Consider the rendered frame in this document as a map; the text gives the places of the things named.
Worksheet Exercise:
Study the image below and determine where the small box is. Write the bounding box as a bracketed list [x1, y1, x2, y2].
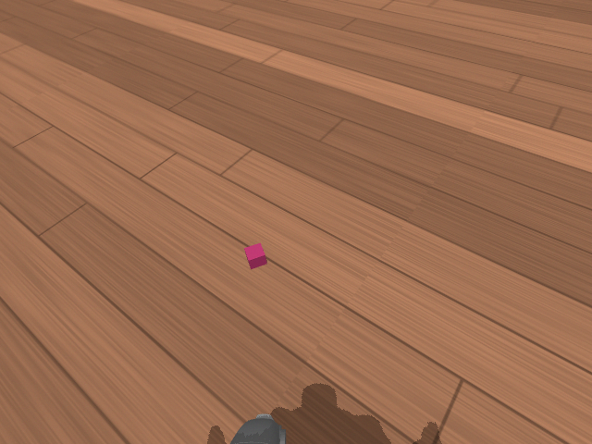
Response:
[244, 243, 267, 269]

